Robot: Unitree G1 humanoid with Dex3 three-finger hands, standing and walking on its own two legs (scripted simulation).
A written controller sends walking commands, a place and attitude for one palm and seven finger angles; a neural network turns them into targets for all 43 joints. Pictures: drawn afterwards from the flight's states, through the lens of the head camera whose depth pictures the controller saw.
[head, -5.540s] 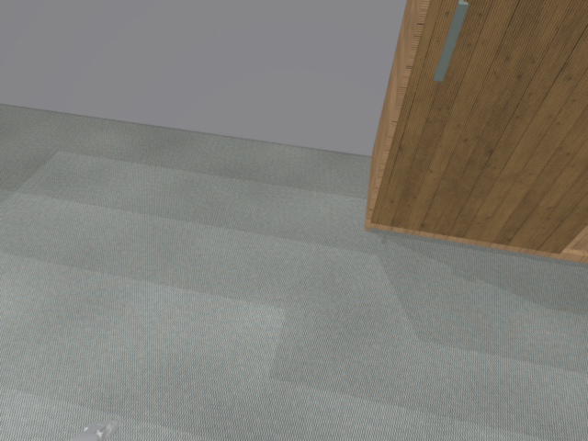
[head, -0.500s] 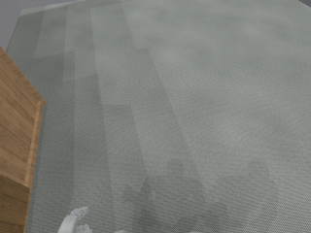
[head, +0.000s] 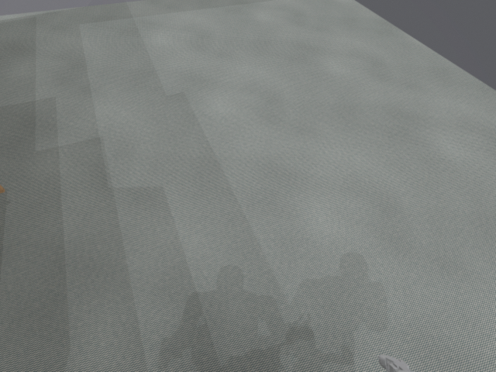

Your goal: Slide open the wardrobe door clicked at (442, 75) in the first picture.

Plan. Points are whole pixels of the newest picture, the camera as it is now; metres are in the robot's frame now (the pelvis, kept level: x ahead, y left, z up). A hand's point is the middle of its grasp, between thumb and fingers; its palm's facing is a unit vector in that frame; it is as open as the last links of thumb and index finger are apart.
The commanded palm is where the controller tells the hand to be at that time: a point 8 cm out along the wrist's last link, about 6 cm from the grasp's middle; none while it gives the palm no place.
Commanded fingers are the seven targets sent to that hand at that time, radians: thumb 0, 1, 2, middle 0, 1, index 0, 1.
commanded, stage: walk to a spot facing it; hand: left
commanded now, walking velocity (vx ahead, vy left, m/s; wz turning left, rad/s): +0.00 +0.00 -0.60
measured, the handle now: out of the picture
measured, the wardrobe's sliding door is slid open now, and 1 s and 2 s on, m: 0.00 0.00 0.00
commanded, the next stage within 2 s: turn to face it in 0.48 s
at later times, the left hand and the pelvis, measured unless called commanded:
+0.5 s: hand (179, 310) +0.24 +0.17 -0.17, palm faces -0.36 -0.91 -0.23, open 7.4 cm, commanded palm none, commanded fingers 0.00 0.90 0.90 -0.20 -0.30 -0.20 -0.30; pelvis +0.06 +0.01 -0.01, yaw -21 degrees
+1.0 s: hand (202, 310) +0.25 +0.12 -0.17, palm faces -0.25 -0.95 -0.17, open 7.3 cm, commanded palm none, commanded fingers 0.00 0.90 0.90 -0.20 -0.30 -0.20 -0.30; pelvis +0.10 -0.01 -0.01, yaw -15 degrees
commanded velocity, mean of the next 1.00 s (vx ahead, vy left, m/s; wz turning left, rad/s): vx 0.00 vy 0.00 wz -0.06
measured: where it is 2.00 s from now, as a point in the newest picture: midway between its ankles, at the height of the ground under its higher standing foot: outside the picture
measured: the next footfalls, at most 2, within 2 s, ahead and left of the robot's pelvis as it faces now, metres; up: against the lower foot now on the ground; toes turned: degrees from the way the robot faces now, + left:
left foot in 0.04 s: +0.05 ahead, +0.11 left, +0.00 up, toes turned +1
right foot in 0.56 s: +0.10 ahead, -0.12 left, +0.00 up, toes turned -30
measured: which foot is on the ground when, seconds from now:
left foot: up 0.00-0.02, down 0.04-0.56, up 0.58-1.00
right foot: down 0.00-0.04, up 0.06-0.54, down 0.56-1.00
